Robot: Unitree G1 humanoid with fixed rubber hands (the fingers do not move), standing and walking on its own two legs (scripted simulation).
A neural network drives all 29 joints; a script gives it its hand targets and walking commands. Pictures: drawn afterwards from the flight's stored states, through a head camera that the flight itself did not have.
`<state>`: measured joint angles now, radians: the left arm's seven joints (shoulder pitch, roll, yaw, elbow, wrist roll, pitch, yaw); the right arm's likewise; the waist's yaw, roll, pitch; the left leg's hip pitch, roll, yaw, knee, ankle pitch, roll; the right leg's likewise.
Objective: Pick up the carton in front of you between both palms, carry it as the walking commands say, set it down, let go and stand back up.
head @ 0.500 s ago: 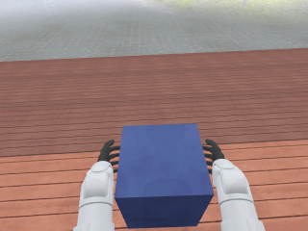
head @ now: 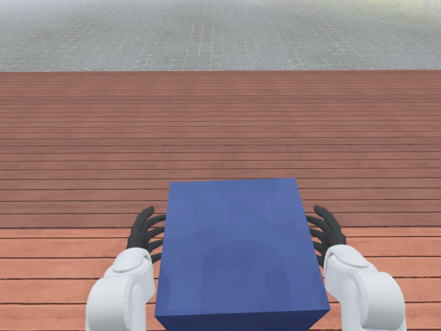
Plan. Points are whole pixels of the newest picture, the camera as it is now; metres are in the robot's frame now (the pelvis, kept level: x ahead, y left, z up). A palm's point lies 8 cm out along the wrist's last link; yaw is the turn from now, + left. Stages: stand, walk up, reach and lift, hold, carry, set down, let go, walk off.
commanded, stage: carry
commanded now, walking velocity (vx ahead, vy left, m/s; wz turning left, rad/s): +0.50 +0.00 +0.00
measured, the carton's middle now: (235, 267) +0.25 +0.00 +0.02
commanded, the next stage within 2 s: none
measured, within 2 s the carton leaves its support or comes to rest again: neither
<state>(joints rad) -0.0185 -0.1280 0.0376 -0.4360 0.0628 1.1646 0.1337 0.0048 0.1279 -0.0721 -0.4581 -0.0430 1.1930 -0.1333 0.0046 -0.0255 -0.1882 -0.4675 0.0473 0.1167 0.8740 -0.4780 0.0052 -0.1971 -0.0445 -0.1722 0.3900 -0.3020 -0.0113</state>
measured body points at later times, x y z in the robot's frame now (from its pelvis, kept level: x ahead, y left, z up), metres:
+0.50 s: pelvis +0.30 +0.04 +0.00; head +0.28 +0.05 +0.45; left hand +0.56 +0.17 +0.09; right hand +0.53 -0.13 +0.10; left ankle +0.19 +0.11 -0.74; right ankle +0.42 -0.11 -0.70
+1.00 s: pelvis +0.63 +0.00 +0.00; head +0.62 -0.01 +0.45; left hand +0.90 +0.15 +0.09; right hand +0.89 -0.15 +0.08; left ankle +0.77 +0.14 -0.70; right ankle +0.54 -0.08 -0.74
